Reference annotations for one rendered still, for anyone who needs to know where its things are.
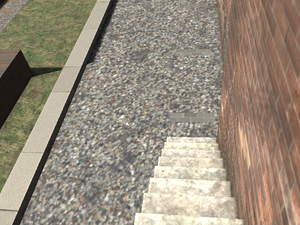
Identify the stairs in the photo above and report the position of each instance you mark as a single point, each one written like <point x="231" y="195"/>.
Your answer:
<point x="190" y="186"/>

